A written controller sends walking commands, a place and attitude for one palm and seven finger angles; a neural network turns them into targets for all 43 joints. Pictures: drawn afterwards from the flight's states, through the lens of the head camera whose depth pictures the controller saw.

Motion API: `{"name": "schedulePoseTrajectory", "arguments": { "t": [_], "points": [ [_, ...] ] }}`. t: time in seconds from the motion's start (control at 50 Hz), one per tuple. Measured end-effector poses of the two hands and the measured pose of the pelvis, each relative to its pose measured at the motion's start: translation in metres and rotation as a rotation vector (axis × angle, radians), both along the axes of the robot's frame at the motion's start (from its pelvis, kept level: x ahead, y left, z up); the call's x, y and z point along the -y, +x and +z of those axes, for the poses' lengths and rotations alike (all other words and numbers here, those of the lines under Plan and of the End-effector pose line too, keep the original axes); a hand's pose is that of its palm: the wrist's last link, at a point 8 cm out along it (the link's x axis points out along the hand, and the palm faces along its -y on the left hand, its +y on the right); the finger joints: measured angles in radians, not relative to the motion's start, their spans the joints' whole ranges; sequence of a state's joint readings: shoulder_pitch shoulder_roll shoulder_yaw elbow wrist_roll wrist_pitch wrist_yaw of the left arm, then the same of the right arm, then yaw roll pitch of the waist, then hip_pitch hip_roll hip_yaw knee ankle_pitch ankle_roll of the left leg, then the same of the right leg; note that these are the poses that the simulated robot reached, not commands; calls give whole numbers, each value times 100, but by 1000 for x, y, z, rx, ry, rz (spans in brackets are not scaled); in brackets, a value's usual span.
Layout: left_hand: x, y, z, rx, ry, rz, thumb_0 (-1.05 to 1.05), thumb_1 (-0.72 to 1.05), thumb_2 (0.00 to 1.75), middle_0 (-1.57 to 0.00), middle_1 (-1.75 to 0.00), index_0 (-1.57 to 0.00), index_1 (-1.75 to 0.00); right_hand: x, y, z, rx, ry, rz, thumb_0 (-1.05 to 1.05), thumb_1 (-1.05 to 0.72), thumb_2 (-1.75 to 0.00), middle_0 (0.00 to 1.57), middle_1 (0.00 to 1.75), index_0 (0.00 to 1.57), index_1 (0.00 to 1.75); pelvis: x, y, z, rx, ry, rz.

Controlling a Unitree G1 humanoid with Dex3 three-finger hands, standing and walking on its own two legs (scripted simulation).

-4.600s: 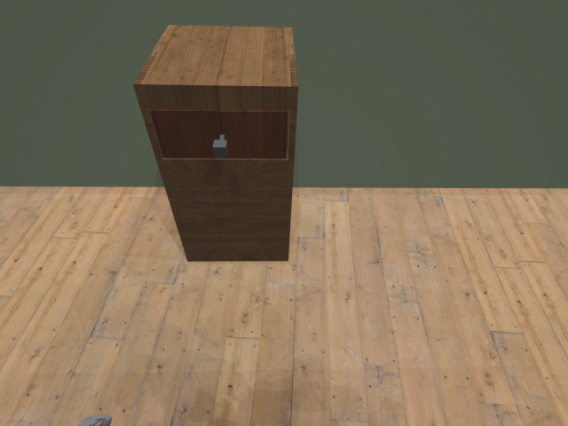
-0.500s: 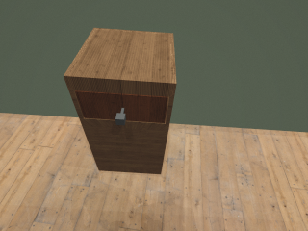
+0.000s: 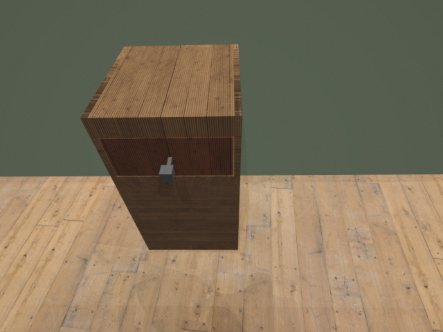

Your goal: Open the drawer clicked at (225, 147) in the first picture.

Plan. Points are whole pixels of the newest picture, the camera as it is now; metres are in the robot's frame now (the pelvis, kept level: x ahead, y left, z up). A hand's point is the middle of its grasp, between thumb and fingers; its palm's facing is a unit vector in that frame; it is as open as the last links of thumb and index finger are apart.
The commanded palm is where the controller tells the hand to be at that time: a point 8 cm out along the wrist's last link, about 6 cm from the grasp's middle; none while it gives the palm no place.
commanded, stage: look again from close up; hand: left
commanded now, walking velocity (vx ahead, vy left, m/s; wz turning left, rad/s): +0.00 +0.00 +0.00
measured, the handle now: (168, 168) +0.58 +0.20 -0.12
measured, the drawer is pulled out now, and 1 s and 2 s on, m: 0.00 0.00 0.00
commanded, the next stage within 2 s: shuffle to correct the standing spot in 0.14 s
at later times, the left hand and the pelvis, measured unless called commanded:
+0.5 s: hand out of the picture +0.00 +0.14 -0.18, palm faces +0.07 -0.98 -0.16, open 7.4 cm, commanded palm none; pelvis +0.03 -0.02 -0.01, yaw +1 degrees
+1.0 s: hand out of the picture +0.10 +0.16 -0.18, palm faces +0.05 -0.97 -0.23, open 7.3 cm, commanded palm none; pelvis +0.08 -0.02 +0.00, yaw -1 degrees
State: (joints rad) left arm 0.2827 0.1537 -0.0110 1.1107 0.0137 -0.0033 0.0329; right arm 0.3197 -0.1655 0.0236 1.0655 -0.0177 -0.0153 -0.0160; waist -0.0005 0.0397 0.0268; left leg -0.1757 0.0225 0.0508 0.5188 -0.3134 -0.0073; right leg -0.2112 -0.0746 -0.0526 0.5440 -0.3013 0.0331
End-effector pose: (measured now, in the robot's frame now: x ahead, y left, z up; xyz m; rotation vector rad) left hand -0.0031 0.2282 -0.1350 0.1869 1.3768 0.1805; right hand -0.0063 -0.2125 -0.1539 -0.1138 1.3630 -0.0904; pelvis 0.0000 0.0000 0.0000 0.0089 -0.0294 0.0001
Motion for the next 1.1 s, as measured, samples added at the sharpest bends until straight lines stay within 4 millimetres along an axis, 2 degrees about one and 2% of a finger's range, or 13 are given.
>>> {"name": "schedulePoseTrajectory", "arguments": {
  "t": [0.12, 0.32, 0.44, 0.54, 0.62, 0.72, 0.76, 0.82, 0.88, 0.94, 1.02, 1.1],
  "points": [
    [18, 3, -2, 7, -24, -1, 0, 90, 90, -20, -30, -20, -30, 15, 6, 3, 6, -16, 2, 1, -91, -90, 20, 30, 20, 30, 11, 0, 1, -1, 3, -2],
    [36, -2, -6, -21, -49, 13, 1, 91, 90, -20, -30, -20, -30, 31, 7, 6, -23, -31, 8, 0, -91, -90, 20, 30, 20, 30, 25, 4, 1, -11, -1, 1],
    [37, -5, -13, -38, -70, 47, 0, 90, 90, -20, -30, -20, -30, 33, 8, 4, -58, -38, 13, 0, -91, -90, 20, 30, 20, 30, 24, 17, -4, -18, -13, 11],
    [30, -3, -20, -78, -87, 65, 0, 90, 90, -20, -30, -20, -30, 25, 16, 6, -73, -50, 5, 0, -91, -90, 20, 30, 20, 30, 17, 35, -7, -30, -9, 8],
    [24, 14, -21, -102, -72, 40, 0, 90, 90, -20, -30, -20, -30, 18, 18, 2, -81, -42, -29, 0, -91, -90, 20, 30, 20, 30, 15, 51, -11, -37, 0, -17],
    [24, 54, -16, -35, -28, 35, 1, 90, 90, -20, -30, -20, -30, 13, 23, -9, -143, -6, -52, 0, -90, -90, 20, 30, 20, 30, 20, 69, -14, -33, 3, -8],
    [25, 65, -13, -11, -19, 38, 0, 90, 90, -20, -30, -20, -30, 11, 36, -8, -150, -2, -45, 0, -91, -90, 20, 30, 20, 30, 20, 75, -11, -31, 5, 2],
    [27, 73, -12, -13, -27, 33, 0, 90, 90, -20, -30, -19, -30, 8, 67, -2, -104, -7, -40, 0, -91, -90, 20, 30, 20, 30, 17, 80, -6, -26, 11, 5],
    [26, 81, -17, -28, -47, 41, 0, 90, 90, -20, -30, -20, -30, 15, 88, -1, -47, -51, -33, 2, -93, -90, 20, 30, 20, 30, 11, 85, -8, -17, 1, -5],
    [22, 90, -17, -35, -33, 35, 1, 91, 90, -20, -30, -20, -30, 20, 102, 4, 1, -63, -39, 2, -93, -90, 20, 30, 20, 30, 13, 88, -6, -19, 18, -15],
    [19, 105, -7, 2, 0, 30, 1, 92, 90, -20, -30, -20, -30, 31, 112, 5, 16, -66, -17, 1, -93, -90, 20, 30, 20, 30, 22, 83, -2, -23, 22, -8],
    [25, 113, -1, 58, 43, 14, 1, 92, 90, -20, -30, -20, -30, 49, 119, -6, 32, -41, -8, 1, -93, -90, 20, 30, 20, 30, 38, 77, -7, -25, 34, -11]
  ]
}}
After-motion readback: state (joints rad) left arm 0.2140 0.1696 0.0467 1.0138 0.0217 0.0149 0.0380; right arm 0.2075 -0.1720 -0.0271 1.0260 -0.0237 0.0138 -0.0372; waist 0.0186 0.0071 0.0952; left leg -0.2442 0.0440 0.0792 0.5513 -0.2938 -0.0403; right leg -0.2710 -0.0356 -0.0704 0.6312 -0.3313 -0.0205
